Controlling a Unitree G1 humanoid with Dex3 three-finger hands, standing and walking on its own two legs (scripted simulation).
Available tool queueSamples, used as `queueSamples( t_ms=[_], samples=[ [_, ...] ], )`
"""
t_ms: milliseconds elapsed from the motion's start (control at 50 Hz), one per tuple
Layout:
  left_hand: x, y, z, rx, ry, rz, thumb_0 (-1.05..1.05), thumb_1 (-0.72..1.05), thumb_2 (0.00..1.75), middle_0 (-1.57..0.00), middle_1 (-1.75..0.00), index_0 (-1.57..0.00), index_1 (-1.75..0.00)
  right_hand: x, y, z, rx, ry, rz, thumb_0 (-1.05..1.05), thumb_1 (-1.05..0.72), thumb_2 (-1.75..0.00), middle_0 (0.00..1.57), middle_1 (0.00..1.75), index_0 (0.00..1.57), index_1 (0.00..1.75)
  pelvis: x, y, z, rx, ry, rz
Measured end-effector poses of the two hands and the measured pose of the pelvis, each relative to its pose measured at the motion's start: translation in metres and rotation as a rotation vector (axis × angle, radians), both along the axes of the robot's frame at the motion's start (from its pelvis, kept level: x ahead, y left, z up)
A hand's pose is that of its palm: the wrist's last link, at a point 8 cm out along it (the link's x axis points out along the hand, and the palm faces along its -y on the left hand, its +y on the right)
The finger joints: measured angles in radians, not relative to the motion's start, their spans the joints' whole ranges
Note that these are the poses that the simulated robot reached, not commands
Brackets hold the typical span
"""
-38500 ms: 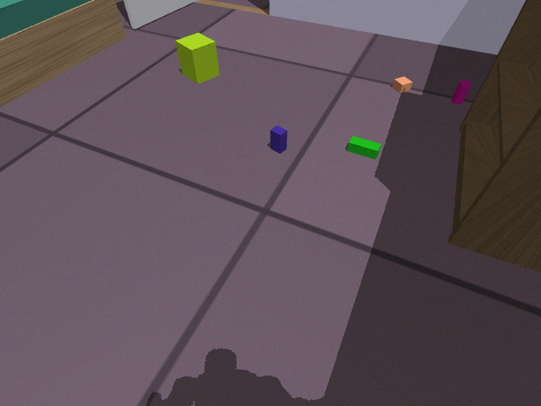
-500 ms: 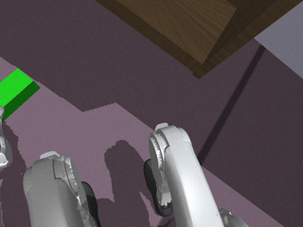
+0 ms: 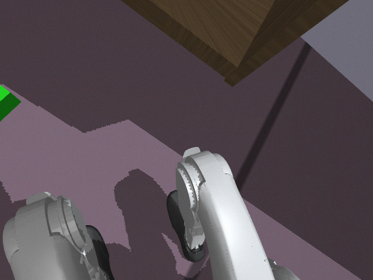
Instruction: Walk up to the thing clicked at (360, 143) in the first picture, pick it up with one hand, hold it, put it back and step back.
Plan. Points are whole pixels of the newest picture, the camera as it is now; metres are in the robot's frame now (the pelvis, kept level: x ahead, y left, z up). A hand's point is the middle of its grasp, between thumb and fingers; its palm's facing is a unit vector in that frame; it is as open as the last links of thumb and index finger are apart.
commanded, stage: rest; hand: left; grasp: from above
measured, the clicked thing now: out of the picture +0.52 +0.33 -0.28
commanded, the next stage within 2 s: open in 0.30 s
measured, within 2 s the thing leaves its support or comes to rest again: neither
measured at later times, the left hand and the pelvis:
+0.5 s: hand out of the picture +0.49 +0.32 -0.20, palm faces -0.28 -0.33 -0.90, open 7.9 cm; pelvis +0.00 +0.00 +0.00, yaw -2 degrees
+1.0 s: hand out of the picture +0.48 +0.32 -0.20, palm faces -0.30 -0.32 -0.90, open 13.2 cm; pelvis +0.00 +0.00 +0.00, yaw -3 degrees
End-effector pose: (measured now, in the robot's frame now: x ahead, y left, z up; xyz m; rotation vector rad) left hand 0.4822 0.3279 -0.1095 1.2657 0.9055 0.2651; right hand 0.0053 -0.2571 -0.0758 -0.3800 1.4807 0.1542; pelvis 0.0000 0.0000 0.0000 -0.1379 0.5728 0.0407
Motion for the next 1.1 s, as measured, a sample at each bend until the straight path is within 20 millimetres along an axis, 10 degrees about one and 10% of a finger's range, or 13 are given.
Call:
queueSamples(
  t_ms=[480, 1100],
  samples=[
    [0.006, -0.005, -0.03, 0.0, -0.014, 0.01, 0.0, 0.27, 0.56, -0.8, -0.61, -0.79, -0.57, 0.001, 0.006, 0.01, 0.02, 0.007, 0.046, 0.0, -0.91, -0.89, 0.2, 0.3, 0.2, 0.3, 0.002, 0.002, -0.004, -0.029, -0.021, -0.018],
    [0.006, -0.007, -0.033, -0.001, -0.007, 0.008, 0.0, -0.49, 1.03, -0.18, -0.97, -0.16, -0.99, -0.013, 0.015, 0.025, 0.022, 0.009, 0.039, 0.0, -0.9, -0.89, 0.2, 0.3, 0.2, 0.3, -0.003, 0.005, 0.001, -0.05, -0.032, -0.025]
  ],
)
